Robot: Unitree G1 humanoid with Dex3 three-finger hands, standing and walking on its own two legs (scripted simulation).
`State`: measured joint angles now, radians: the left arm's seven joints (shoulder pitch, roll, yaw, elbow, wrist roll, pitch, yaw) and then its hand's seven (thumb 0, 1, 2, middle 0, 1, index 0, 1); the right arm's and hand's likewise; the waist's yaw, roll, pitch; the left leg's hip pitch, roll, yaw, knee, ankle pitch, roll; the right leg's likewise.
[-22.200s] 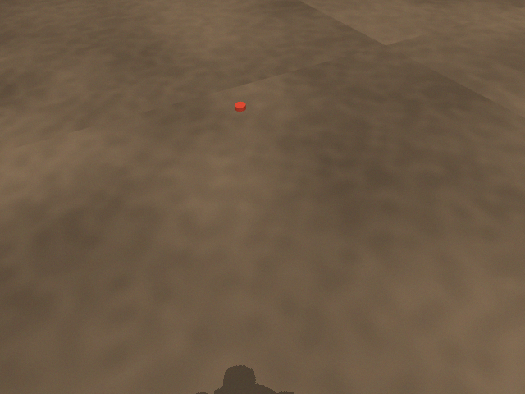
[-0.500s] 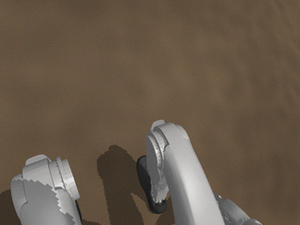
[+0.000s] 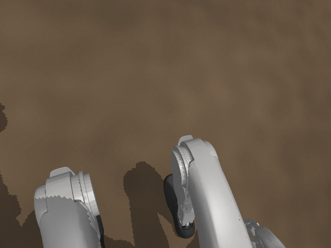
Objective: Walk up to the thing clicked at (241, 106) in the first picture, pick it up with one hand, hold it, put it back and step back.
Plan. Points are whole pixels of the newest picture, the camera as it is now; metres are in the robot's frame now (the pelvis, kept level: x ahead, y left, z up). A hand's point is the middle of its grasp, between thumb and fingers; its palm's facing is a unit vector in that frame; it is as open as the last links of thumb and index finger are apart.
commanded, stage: lift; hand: left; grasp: from above
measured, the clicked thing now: out of the picture +0.49 +0.35 -0.18
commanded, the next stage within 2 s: hold in 1.72 s
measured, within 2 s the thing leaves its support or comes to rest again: neither
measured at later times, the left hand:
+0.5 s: hand out of the picture +0.43 +0.35 -0.05, palm faces -0.44 -0.10 -0.89, open 9.6 cm
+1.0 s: hand out of the picture +0.35 +0.31 +0.17, palm faces -0.39 -0.14 -0.91, open 9.6 cm
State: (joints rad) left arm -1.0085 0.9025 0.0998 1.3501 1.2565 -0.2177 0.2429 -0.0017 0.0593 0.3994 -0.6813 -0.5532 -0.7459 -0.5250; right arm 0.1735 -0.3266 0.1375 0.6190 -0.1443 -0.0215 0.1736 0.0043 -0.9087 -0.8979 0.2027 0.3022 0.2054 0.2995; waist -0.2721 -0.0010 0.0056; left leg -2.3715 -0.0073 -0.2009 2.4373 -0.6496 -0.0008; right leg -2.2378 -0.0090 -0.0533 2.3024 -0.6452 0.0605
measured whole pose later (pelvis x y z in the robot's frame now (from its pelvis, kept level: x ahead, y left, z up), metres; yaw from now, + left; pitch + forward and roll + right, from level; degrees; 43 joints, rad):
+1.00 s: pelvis +0.01 -0.01 +0.23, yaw +8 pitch +26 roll -4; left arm -0.41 0.57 -0.05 0.63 0.97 -0.02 0.01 0.01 0.10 0.39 -0.61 -0.62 -0.69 -0.58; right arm 0.15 -0.25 -0.02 0.64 0.01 0.07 -0.01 0.01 -0.90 -0.90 0.20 0.30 0.21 0.30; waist -0.09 0.06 -0.18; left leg -1.56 0.04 -0.07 1.69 -0.59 -0.01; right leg -1.51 -0.04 -0.01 1.62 -0.57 0.06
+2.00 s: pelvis +0.07 +0.00 +0.42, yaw +8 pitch +8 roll -1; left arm -0.30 0.41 -0.19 0.77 0.99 0.02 0.05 0.01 0.10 0.38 -0.61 -0.62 -0.70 -0.57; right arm 0.24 -0.24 -0.05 0.73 0.04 0.00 -0.05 0.01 -0.90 -0.89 0.20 0.30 0.21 0.30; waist -0.03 0.03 -0.09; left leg -0.55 0.05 0.03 0.78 -0.36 -0.01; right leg -0.54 -0.04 0.02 0.75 -0.34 0.05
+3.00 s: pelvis +0.07 -0.01 +0.44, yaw +7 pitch +2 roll +1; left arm -0.23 0.40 -0.21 0.62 0.99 0.02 -0.04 0.01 0.08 0.46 -0.58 -0.65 -0.67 -0.61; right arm 0.20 -0.25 -0.04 0.67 0.06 0.07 -0.05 0.01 -0.90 -0.89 0.20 0.30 0.20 0.30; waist 0.01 0.05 -0.04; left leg -0.32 0.05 0.05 0.56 -0.27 -0.02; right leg -0.35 -0.04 0.03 0.58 -0.26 0.04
